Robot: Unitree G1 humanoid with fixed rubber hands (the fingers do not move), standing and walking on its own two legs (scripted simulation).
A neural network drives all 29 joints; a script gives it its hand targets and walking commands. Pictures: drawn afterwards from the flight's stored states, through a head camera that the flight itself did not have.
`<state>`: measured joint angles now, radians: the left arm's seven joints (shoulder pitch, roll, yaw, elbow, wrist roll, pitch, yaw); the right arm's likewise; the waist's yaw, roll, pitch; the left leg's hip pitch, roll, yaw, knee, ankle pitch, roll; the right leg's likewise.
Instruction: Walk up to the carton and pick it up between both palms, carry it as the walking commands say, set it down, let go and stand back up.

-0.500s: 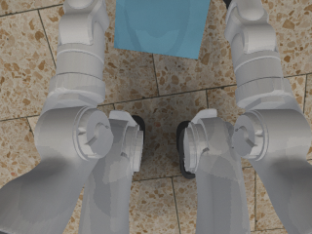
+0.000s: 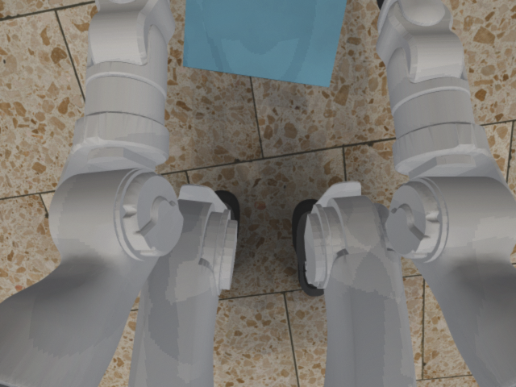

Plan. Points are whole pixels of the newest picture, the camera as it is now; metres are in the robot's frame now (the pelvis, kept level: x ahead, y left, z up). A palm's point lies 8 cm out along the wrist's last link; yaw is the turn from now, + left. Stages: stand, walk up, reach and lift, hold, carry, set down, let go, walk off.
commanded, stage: set down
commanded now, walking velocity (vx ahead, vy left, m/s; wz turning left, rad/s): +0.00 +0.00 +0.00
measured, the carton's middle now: out of the picture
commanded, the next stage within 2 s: none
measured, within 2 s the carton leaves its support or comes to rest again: rests again in 0.70 s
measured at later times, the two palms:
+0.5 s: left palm out of the picture +0.55 +0.12 -0.17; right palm out of the picture +0.54 -0.13 -0.20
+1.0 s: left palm out of the picture +0.52 +0.14 -0.18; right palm out of the picture +0.53 -0.17 -0.19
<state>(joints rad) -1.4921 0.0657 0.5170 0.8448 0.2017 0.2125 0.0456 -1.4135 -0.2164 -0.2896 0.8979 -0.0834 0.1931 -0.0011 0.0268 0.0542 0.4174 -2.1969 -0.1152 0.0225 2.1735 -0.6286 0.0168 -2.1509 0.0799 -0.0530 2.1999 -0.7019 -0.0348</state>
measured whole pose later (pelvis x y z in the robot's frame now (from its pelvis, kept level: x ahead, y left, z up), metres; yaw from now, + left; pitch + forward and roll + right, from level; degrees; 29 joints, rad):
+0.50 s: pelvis +0.00 +0.00 +0.00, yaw +0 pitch +37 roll +0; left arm -1.49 0.07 0.53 0.88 0.21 0.16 0.04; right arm -1.41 -0.22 -0.29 0.93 -0.08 0.16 0.00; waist 0.03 0.05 0.42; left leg -2.20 -0.12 0.02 2.18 -0.64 0.01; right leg -2.15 0.08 -0.05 2.21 -0.71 -0.03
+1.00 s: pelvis -0.01 +0.00 -0.01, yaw +0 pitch +35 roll +0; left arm -1.44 0.18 0.26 1.01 -0.07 0.10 0.17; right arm -1.42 -0.34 -0.16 1.03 0.09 0.10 -0.07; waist 0.03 0.05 0.43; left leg -2.19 -0.11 0.02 2.19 -0.60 0.01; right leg -2.15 0.08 -0.06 2.22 -0.67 -0.03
